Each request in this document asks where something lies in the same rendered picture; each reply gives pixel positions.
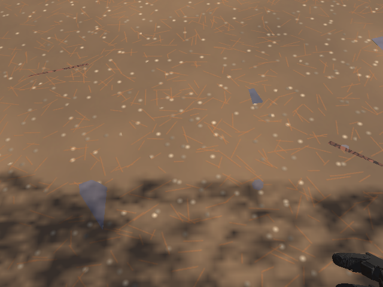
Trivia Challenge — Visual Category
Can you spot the robot right hand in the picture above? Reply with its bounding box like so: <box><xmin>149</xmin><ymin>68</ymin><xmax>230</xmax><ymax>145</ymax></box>
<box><xmin>332</xmin><ymin>252</ymin><xmax>383</xmax><ymax>287</ymax></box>

